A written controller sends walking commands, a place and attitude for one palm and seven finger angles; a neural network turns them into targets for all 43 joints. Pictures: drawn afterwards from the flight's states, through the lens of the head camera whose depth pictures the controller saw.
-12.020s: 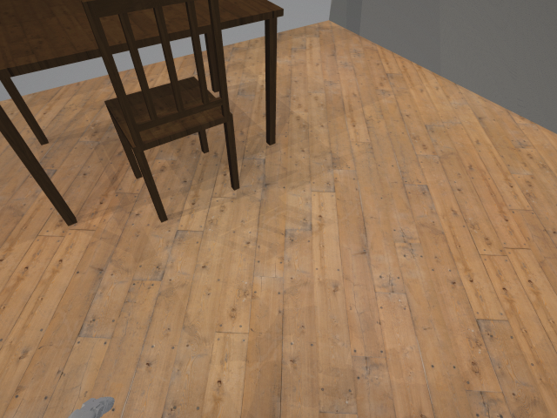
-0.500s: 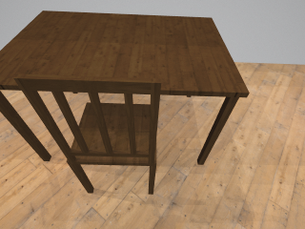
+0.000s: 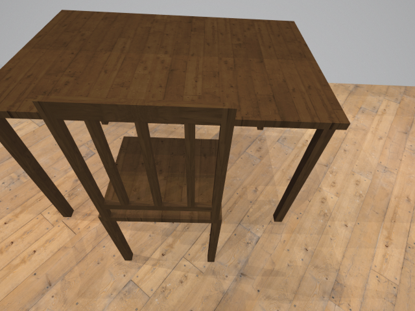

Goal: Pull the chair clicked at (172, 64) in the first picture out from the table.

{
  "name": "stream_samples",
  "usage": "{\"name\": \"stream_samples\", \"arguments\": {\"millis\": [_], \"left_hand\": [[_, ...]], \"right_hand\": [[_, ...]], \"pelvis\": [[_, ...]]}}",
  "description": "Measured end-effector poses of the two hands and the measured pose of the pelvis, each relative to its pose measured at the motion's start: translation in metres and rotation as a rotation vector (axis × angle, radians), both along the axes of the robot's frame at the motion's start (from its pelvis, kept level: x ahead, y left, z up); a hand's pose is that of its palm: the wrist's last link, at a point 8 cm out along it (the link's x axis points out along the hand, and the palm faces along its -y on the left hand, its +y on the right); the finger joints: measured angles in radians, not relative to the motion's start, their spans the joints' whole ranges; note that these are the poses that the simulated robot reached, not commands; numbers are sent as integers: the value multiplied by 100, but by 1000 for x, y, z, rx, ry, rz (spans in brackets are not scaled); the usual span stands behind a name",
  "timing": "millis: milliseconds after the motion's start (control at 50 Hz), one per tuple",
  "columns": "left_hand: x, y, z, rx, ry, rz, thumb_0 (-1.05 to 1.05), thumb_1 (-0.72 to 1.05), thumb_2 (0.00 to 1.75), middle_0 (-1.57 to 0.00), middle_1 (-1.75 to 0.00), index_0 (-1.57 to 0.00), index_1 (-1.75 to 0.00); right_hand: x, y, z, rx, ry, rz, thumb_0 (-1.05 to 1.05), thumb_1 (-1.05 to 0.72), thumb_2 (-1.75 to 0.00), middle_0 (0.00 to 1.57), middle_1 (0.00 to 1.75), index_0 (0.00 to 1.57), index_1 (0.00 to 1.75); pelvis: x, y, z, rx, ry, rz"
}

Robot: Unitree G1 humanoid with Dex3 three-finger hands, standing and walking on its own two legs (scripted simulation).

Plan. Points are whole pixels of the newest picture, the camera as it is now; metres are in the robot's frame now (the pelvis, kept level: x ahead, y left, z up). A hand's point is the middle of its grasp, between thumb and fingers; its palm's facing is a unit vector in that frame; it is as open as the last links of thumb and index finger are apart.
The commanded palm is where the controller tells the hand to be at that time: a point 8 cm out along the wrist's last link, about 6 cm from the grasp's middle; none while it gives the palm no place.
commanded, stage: look again from close up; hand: left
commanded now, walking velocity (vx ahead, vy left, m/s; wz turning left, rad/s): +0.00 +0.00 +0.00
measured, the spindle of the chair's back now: (151, 169) +0.46 +0.17 -0.06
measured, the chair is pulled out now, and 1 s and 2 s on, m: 0.00 0.00 0.00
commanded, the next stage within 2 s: raise the hand toward the chair's back in 0.72 s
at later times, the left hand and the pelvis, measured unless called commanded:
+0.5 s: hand out of the picture -0.03 +0.19 -0.17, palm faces -0.01 -0.98 -0.18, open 7.4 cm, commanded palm none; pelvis +0.00 +0.02 +0.01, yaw -1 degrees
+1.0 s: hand (108, 291) +0.16 +0.19 -0.05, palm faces +0.26 -0.95 -0.20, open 7.5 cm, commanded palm +0.10 +0.23 -0.06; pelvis -0.01 -0.01 -0.01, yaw +3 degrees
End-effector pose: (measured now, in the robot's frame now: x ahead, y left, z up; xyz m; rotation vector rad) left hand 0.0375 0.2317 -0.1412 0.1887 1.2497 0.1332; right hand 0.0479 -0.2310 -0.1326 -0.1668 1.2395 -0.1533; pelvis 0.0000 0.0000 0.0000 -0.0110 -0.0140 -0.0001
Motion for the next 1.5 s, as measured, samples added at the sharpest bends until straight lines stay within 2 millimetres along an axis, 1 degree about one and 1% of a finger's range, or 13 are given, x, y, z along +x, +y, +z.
{"name": "stream_samples", "arguments": {"millis": [380, 840, 880, 960, 1020, 1080, 1160, 1240, 1280, 1340, 1380, 1440, 1500], "left_hand": [[-68, 2, -4, -41, 201, 31, 1, 91, 90, -20, -30, -20, -30], [-65, -11, 3, -27, 202, 25, 0, 91, 90, -20, -30, -20, -30], [-35, -8, 15, -12, 31, 93, 2, 91, 90, -20, -30, -21, -30], [55, 11, 80, 98, -504, 124, 4, 93, 89, -20, -30, -20, -29], [114, 1, 131, 70, -856, 69, 4, 89, 87, -19, -29, -19, -28], [148, -18, 151, -32, -1133, -16, 2, 82, 85, -18, -28, -19, -27], [142, -38, 124, -181, -1256, -123, 1, 72, 81, -18, -27, -18, -26], [98, -34, 69, -206, -1087, -70, 1, 62, 78, -17, -26, -18, -25], [72, -26, 58, -160, -1038, -7, 1, 57, 76, -17, -25, -18, -24], [50, -15, 72, -45, -1112, 28, 2, 50, 73, -16, -24, -17, -23], [50, -13, 91, 11, -1228, -4, 2, 45, 71, -16, -23, -16, -22], [69, -19, 111, 1, -1366, -110, 2, 38, 68, -14, -22, -15, -21], [102, -30, 104, -114, -1320, -214, 1, 31, 65, -14, -21, -14, -20]], "right_hand": [[-33, 16, 1, 3, 116, -27, 0, -91, -89, 20, 29, 20, 29], [-57, 20, -7, 53, 173, -60, 0, -91, -89, 20, 29, 20, 29], [-49, 13, -3, 22, 78, -49, 1, -91, -89, 20, 29, 20, 29], [-11, -9, 8, -22, -191, -4, 1, -92, -89, 20, 30, 20, 29], [27, -27, 14, -51, -368, 43, 1, -91, -89, 20, 30, 20, 29], [66, -45, 24, -81, -518, 76, 1, -91, -89, 20, 29, 20, 29], [110, -63, 37, -115, -662, 125, 1, -90, -89, 20, 29, 20, 29], [145, -72, 41, -141, -744, 180, 1, -90, -89, 20, 29, 20, 29], [159, -70, 37, -142, -770, 205, 1, -90, -89, 20, 29, 20, 29], [172, -61, 23, -126, -778, 246, 1, -90, -90, 20, 29, 20, 29], [174, -52, 8, -100, -767, 270, 1, -90, -90, 20, 29, 20, 29], [166, -38, -20, -42, -730, 281, 1, -90, -90, 20, 29, 20, 29], [147, -28, -43, 10, -666, 241, 1, -90, -89, 20, 29, 20, 29]], "pelvis": [[-3, 16, 5, 4, 4, -6], [0, 8, 7, 12, 8, -13], [0, 5, 4, 16, 11, 2], [-3, -5, -3, 35, 27, 31], [-9, -10, -11, 13, 51, 53], [-16, -21, -26, 9, 120, 41], [-22, -39, -51, 11, 183, 29], [-23, -53, -73, 3, 213, 40], [-23, -57, -82, -8, 223, 48], [-23, -62, -93, -28, 236, 62], [-25, -64, -99, -42, 243, 71], [-30, -65, -108, -56, 254, 76], [-34, -64, -111, -55, 267, 70]]}}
